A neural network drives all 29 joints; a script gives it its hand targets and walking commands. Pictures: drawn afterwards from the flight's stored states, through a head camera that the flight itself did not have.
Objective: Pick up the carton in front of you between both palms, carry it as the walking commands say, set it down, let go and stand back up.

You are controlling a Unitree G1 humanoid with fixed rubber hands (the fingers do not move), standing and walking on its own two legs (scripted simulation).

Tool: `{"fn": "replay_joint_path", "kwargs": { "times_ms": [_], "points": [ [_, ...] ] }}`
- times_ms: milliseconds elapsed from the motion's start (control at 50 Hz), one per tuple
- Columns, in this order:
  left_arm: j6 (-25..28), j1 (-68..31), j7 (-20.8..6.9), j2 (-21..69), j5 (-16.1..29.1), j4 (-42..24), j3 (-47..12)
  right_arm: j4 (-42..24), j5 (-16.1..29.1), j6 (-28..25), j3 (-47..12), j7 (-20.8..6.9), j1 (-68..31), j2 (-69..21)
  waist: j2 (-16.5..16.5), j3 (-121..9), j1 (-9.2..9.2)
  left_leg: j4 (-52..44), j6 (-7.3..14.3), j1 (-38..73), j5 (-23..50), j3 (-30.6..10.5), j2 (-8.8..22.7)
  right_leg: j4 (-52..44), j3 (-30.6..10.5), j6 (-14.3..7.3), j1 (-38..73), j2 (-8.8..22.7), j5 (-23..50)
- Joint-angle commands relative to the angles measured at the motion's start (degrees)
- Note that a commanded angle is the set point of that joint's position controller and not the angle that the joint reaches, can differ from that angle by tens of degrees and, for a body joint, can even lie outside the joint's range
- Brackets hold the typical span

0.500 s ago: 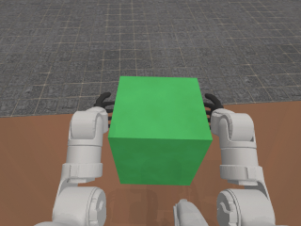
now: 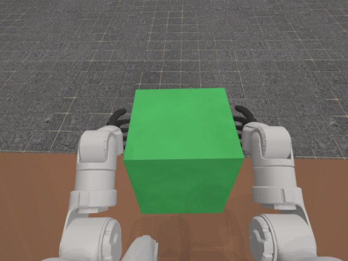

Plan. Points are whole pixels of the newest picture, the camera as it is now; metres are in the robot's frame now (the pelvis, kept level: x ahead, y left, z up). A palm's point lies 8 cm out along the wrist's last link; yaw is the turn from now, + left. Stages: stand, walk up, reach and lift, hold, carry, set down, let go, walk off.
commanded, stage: carry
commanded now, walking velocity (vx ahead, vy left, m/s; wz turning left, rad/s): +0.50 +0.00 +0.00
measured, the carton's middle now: (180, 154) +0.35 +0.01 +0.02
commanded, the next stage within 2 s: none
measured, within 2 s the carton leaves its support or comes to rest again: neither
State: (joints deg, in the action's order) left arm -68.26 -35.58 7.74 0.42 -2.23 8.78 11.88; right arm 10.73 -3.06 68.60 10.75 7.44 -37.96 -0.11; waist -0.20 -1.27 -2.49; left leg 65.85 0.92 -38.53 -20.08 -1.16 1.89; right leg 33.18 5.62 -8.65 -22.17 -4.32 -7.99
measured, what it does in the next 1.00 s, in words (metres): goes down: left foot 0.05 m lower, then right foot 0.05 m lower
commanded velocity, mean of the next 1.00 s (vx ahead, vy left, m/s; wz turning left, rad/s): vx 0.50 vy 0.00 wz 0.00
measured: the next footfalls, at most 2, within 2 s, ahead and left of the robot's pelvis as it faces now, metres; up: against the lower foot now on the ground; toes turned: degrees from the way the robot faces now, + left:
left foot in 0.32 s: +0.37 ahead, +0.07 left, -0.05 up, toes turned +0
right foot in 0.86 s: +0.71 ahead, -0.05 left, -0.09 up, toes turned -2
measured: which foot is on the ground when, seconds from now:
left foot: up 0.00-0.30, down 0.32-0.86, up 0.88-1.00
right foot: down 0.00-0.30, up 0.32-0.84, down 0.86-1.00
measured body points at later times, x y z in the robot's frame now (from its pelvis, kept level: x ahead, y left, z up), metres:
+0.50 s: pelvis +0.31 +0.04 -0.05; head +0.33 +0.05 +0.40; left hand +0.68 +0.17 +0.04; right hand +0.66 -0.14 +0.04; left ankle +0.34 +0.07 -0.77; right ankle +0.27 -0.10 -0.69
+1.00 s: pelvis +0.62 -0.01 -0.10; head +0.63 -0.02 +0.35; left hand +0.98 +0.14 +0.00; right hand +0.99 -0.16 +0.00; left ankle +0.52 +0.11 -0.72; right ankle +0.67 -0.04 -0.82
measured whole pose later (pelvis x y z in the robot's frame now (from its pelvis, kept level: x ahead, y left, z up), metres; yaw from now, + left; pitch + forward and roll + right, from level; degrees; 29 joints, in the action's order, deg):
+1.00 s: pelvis +0.62 -0.01 -0.10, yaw +0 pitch +4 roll +1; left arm -69.3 -37.5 7.7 0.9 -3.9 10.5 12.3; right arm 14.3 -1.0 68.1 10.4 7.4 -39.7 1.6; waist -0.2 -3.5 -0.7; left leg 75.3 2.2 -28.8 -27.4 -0.4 -2.1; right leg 36.0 5.8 -8.6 -26.9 -4.5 -5.3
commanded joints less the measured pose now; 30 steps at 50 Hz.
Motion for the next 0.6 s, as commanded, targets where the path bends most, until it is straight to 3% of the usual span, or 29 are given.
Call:
{"fn": "replay_joint_path", "kwargs": {
  "times_ms": [0, 60, 120, 200, 240, 260, 280, 300, 320, 340, 360, 380, 400, 420, 460, 500, 540, 580],
  "points": [
    [2.5, -46.6, -14.7, 66.5, 27.9, -10.1, -37.4, -8.9, 21.6, -3.3, -34.0, -10.4, -38.1, -64.7, -5.6, -28.0, 0.03, -4.2, -0.4, -6.8, 6.8, 1.7, 0.6, -6.8, -18.1, -0.5, 27.0, 15.6, 33.7],
    [3.0, -44.7, -14.9, 65.3, 27.5, -11.3, -38.1, -10.7, 21.0, -3.7, -35.5, -10.0, -37.5, -63.8, -6.0, -27.8, -1.32, -9.9, 0.1, -9.6, 12.8, 3.2, -0.2, -5.0, -15.2, 0.3, 31.8, 13.6, 40.4],
    [2.9, -44.1, -14.7, 63.2, 27.1, -12.9, -38.6, -12.8, 21.0, -3.4, -36.7, -9.6, -38.3, -61.9, -5.4, -25.8, -2.59, -20.0, 0.9, -8.6, 19.4, 5.3, -2.3, -3.4, -12.9, 0.5, 33.6, 11.0, 41.0],
    [2.1, -40.0, -14.7, 60.0, 25.7, -9.3, -38.0, -10.2, 19.6, -1.9, -35.8, -10.1, -35.2, -58.1, -5.6, -23.3, -4.56, -37.2, 2.8, -0.4, 30.6, 8.3, -5.7, 1.0, -10.5, 0.9, 33.2, 8.8, 37.7],
    [1.8, -39.1, -14.9, 59.5, 25.5, -6.4, -37.6, -7.2, 18.5, -1.2, -34.0, -10.7, -34.0, -56.3, -6.0, -22.8, -2.93, -42.7, 4.4, 10.4, 34.3, 8.4, -6.0, 6.7, -8.9, 2.1, 28.6, 8.6, 36.2],
    [1.8, -39.5, -15.1, 59.5, 25.6, -4.9, -37.4, -5.6, 17.9, -1.0, -32.8, -11.0, -33.4, -55.2, -6.2, -23.6, -0.49, -45.1, 4.7, 18.2, 35.4, 8.9, -5.6, 12.4, -7.6, 3.3, 25.4, 8.3, 36.6],
    [1.8, -40.7, -15.2, 59.6, 25.6, -3.6, -37.3, -4.2, 17.3, -1.0, -31.4, -11.3, -33.2, -54.3, -4.7, -25.5, 2.97, -46.1, 4.8, 29.5, 38.4, 7.1, -2.5, 21.5, -5.7, 4.8, 18.7, 7.8, 30.9],
    [1.7, -41.6, -15.3, 59.5, 25.2, -2.7, -36.5, -2.9, 16.9, -0.9, -29.8, -11.8, -33.2, -53.1, 2.1, -27.7, 3.71, -37.5, 4.9, 43.4, 52.7, -2.2, 6.2, 32.8, -5.4, 5.6, 4.3, 4.9, 4.0],
    [1.2, -43.5, -15.2, 60.7, 25.3, -0.4, -35.9, -0.2, 16.3, -0.7, -28.0, -11.9, -33.6, -52.0, 11.3, -31.6, 4.05, -29.3, 12.3, 58.6, 70.0, -20.1, 20.0, 43.4, -5.1, 8.2, -12.9, -0.6, -28.6],
    [0.9, -44.1, -14.9, 60.4, 25.1, 1.0, -34.9, 1.4, 16.8, -0.7, -27.0, -12.1, -33.1, -52.0, 13.3, -33.8, 6.1, -30.2, 16.5, 62.8, 58.5, -27.8, 21.7, 51.3, -7.5, 7.4, -21.0, -0.3, -30.8],
    [1.0, -45.6, -14.6, 61.9, 25.0, -0.6, -34.3, 0.6, 17.5, -1.2, -27.7, -12.5, -34.5, -53.8, 13.1, -36.0, 6.97, -35.9, 20.9, 60.4, 28.0, -34.3, 22.2, 54.8, -9.3, 6.7, -26.6, 1.3, -28.2],
    [1.3, -48.3, -14.2, 62.4, 25.0, -3.0, -34.5, -0.9, 20.1, -1.5, -29.6, -13.1, -37.5, -58.4, 6.4, -31.5, 6.22, -40.3, 17.9, 51.0, 12.5, -32.0, 17.3, 50.5, -8.8, 5.8, -26.2, 3.7, -22.9],
    [1.7, -49.9, -13.6, 63.7, 24.8, -4.5, -34.5, -4.4, 22.9, -1.9, -31.4, -13.6, -42.5, -61.6, 3.0, -27.3, 4.51, -42.4, 15.1, 43.0, 11.8, -27.6, 14.4, 45.7, -8.6, 5.9, -23.8, 4.8, -19.3],
    [2.1, -49.6, -13.0, 64.3, 24.1, -5.6, -34.2, -7.2, 25.3, -2.1, -33.0, -13.9, -46.3, -64.2, 1.1, -25.2, 2.93, -44.0, 13.3, 36.2, 13.4, -23.1, 13.2, 41.5, -8.2, 6.4, -19.7, 5.8, -17.3],
    [2.4, -47.3, -11.9, 65.1, 23.4, -7.0, -34.7, -9.8, 28.0, -2.5, -34.9, -14.2, -48.0, -66.3, 2.9, -24.7, 2.73, -45.4, 11.6, 30.8, 15.2, -17.6, 11.1, 35.8, -6.7, 7.1, -15.5, 6.5, -13.8],
    [2.8, -44.1, -11.1, 65.8, 22.8, -7.6, -35.2, -10.6, 28.3, -2.7, -35.1, -14.1, -45.7, -66.6, 5.2, -25.9, 3.72, -43.1, 10.8, 35.5, 27.7, -14.2, 10.1, 31.9, -5.8, 7.8, -19.1, 7.3, -9.8],
    [3.2, -41.4, -10.6, 65.6, 21.8, -7.8, -35.7, -10.7, 28.0, -3.0, -35.5, -14.2, -42.7, -66.3, 5.3, -27.3, 5.23, -39.8, 9.9, 42.3, 42.6, -11.8, 9.5, 29.0, -5.1, 8.2, -24.1, 7.4, -6.2],
    [3.6, -39.9, -10.2, 64.8, 20.8, -8.6, -36.4, -11.4, 27.9, -3.4, -36.1, -14.4, -41.0, -65.7, 5.6, -28.0, 6.28, -37.9, 8.9, 47.1, 50.1, -10.0, 8.5, 26.0, -4.3, 7.9, -27.2, 7.0, -2.3]
  ]
}}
